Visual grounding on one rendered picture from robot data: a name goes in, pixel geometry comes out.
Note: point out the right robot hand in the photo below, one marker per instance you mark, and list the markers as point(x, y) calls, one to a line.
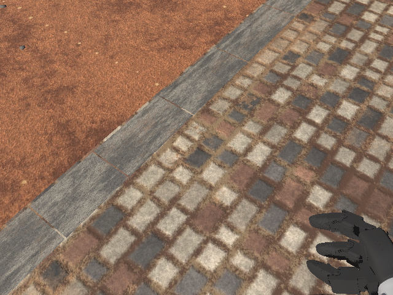
point(373, 255)

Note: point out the robot right forearm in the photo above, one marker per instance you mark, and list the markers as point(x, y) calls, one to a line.
point(386, 287)

